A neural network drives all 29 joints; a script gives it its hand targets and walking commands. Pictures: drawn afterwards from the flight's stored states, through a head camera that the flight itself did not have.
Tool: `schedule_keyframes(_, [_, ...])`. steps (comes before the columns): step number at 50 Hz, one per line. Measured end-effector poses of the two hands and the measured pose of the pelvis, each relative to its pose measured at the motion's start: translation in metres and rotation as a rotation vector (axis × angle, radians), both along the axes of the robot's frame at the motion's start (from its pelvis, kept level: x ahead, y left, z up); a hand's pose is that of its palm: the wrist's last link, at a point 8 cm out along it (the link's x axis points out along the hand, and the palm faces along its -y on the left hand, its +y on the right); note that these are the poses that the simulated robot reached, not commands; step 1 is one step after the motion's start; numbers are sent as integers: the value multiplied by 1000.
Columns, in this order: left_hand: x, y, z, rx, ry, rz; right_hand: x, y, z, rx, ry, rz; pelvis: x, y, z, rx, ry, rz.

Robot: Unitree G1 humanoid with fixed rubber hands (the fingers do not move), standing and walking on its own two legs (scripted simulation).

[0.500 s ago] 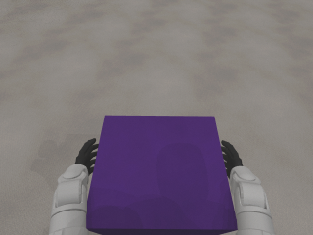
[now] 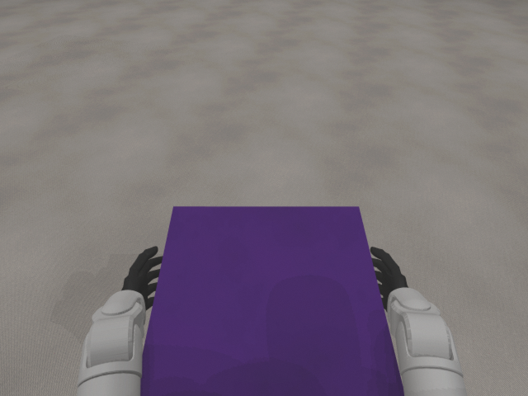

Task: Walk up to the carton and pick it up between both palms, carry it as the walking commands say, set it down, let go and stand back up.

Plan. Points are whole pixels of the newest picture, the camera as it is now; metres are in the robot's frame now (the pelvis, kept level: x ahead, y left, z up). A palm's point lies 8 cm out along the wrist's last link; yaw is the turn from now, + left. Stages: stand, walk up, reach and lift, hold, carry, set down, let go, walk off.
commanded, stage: reach and lift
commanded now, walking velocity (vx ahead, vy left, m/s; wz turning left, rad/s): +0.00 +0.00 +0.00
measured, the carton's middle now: (266, 318) +0.28 +0.00 -0.04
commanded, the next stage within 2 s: hold in 0.64 s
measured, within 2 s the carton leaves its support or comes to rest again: neither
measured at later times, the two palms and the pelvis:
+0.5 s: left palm (134, 295) +0.29 +0.20 +0.03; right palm (388, 290) +0.29 -0.19 +0.03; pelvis +0.01 +0.01 +0.00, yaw +0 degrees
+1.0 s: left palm (134, 304) +0.27 +0.20 +0.03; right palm (393, 297) +0.28 -0.19 +0.03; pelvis +0.00 +0.00 +0.00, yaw +0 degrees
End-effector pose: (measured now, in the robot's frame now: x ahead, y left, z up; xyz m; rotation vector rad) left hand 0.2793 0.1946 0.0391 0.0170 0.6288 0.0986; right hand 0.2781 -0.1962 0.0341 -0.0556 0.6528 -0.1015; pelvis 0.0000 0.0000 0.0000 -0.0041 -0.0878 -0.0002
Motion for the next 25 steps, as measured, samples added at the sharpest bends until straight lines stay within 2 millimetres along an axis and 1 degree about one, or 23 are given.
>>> schedule_keyframes(8, [5, 0, -1, 6, 11, -4, 4, 0, -1, 1, 13, -3, -3, -1, 0, -1, 4, 3])
schedule_keyframes(16, [13, 2, 1, 0, 6, -6, 12, 2, 4, -10, 7, -3, 5, 2, 1, 1, 11, -2])
schedule_keyframes(25, [7, 6, -5, -15, 24, 13, 9, 7, 0, -17, 22, 6, 13, 7, 2, 2, 6, -7])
